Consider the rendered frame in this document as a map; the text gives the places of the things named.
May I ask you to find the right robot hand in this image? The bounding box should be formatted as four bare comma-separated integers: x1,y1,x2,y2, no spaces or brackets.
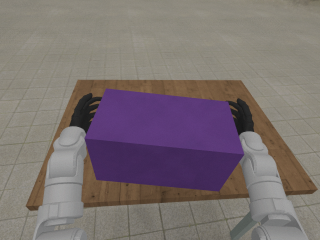
226,98,254,136

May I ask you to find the robot left upper arm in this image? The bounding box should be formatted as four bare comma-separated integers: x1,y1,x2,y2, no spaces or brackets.
36,227,88,240

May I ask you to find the left robot forearm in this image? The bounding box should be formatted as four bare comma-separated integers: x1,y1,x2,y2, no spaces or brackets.
32,126,87,240

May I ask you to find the right robot forearm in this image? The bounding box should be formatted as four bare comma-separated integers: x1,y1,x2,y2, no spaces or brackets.
239,131,309,240

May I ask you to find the carton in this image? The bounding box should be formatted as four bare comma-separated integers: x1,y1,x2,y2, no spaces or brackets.
84,88,245,192

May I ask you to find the robot right upper arm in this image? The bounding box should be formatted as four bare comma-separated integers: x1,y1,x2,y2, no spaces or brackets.
251,225,307,240

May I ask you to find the left robot hand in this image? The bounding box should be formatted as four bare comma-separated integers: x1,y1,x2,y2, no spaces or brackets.
69,93,102,134

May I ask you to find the table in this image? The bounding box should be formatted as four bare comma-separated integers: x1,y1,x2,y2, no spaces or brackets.
26,79,318,240

